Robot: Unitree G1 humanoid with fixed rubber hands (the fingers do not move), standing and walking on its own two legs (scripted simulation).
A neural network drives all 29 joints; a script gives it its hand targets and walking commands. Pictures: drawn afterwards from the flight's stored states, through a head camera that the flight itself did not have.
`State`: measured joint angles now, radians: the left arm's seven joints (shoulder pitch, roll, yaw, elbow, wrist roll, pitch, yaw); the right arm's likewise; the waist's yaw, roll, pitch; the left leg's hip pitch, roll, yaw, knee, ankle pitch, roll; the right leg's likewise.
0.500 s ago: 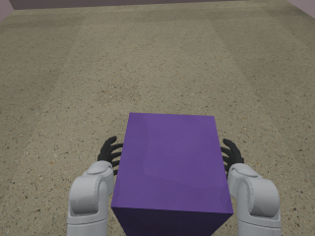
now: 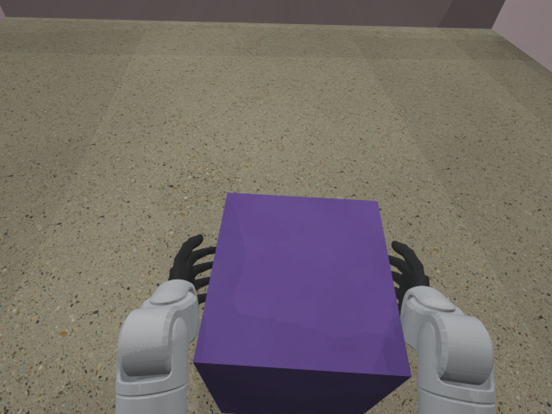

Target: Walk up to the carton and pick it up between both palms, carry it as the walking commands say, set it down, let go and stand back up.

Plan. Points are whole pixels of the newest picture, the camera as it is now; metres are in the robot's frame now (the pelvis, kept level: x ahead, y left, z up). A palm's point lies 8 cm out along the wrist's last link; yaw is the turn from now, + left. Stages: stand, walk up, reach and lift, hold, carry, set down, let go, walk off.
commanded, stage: carry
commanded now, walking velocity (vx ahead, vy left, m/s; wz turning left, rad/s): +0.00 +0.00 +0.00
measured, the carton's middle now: (294, 314) +0.28 +0.00 +0.01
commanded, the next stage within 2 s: none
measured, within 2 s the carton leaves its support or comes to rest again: neither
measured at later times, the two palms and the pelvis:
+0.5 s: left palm (185, 201) +0.45 +0.19 +0.06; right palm (356, 212) +0.46 -0.10 +0.05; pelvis +0.17 +0.04 -0.01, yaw +2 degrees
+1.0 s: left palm (201, 149) +0.64 +0.20 +0.02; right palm (336, 161) +0.64 -0.09 +0.01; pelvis +0.36 +0.05 -0.03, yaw +4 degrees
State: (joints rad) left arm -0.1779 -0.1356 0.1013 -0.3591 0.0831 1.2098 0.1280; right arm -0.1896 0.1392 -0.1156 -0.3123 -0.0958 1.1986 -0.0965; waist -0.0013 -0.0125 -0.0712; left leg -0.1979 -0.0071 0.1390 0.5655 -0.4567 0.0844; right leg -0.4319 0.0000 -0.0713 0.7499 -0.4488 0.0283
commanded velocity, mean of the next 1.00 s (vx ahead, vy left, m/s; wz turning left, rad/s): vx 0.00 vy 0.00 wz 0.00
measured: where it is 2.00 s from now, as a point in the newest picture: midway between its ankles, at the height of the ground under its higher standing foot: (259, 342)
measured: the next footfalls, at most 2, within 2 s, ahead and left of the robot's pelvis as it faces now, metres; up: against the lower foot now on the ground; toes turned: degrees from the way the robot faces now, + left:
right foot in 0.06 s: +0.09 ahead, -0.13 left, +0.00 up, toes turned -3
left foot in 0.28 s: +0.10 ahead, +0.10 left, +0.00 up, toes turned +7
